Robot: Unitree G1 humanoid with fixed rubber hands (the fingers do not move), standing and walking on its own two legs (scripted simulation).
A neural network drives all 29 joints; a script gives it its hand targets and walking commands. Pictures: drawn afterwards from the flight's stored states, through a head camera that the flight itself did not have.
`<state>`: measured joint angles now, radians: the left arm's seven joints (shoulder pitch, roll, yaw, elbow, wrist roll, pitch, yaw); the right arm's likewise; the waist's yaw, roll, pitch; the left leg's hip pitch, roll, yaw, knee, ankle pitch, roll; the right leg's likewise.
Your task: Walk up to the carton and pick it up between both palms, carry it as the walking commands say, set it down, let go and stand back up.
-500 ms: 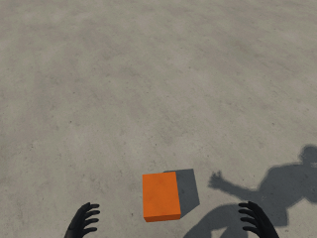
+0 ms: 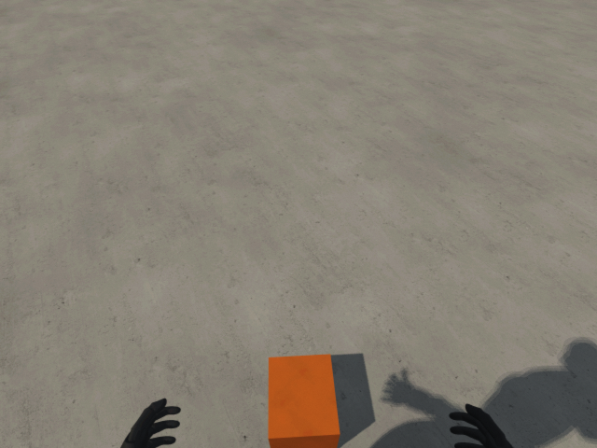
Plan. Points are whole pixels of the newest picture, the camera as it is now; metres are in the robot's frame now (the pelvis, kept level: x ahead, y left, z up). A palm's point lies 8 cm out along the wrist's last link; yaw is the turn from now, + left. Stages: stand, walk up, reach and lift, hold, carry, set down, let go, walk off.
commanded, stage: stand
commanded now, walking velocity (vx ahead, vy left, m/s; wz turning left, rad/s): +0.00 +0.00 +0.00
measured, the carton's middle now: (301, 403) +0.43 +0.03 -0.69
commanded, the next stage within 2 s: none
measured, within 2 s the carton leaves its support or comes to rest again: neither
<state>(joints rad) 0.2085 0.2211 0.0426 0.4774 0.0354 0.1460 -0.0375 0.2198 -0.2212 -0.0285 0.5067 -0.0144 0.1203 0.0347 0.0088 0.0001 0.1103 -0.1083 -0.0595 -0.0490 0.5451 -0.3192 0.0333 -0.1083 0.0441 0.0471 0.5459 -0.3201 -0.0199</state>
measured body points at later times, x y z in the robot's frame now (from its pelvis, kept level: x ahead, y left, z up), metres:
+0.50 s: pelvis +0.03 +0.01 +0.01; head -0.01 +0.01 +0.46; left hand +0.16 +0.29 -0.09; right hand +0.16 -0.29 -0.08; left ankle -0.01 +0.10 -0.73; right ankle -0.01 -0.11 -0.73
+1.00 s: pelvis +0.00 -0.01 +0.01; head -0.04 +0.00 +0.46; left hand +0.08 +0.29 -0.10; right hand +0.09 -0.30 -0.10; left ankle -0.01 +0.10 -0.73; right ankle -0.01 -0.11 -0.73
